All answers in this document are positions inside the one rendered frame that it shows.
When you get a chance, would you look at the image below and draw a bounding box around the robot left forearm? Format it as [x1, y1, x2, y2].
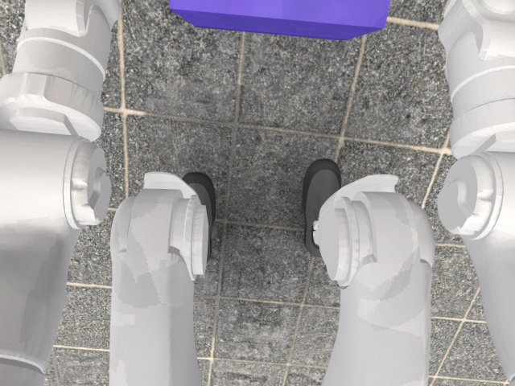
[0, 0, 122, 142]

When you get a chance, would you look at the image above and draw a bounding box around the right robot upper arm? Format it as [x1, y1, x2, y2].
[437, 150, 515, 386]

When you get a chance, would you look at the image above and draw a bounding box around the robot left foot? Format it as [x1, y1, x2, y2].
[182, 172, 216, 263]

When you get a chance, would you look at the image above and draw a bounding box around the left robot upper arm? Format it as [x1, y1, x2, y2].
[0, 129, 112, 386]

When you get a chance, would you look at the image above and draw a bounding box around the robot left shin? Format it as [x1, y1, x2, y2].
[110, 172, 202, 262]

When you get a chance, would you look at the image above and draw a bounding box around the robot right forearm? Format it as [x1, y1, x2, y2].
[438, 0, 515, 160]

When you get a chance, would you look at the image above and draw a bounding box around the carton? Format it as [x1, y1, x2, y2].
[169, 0, 391, 41]

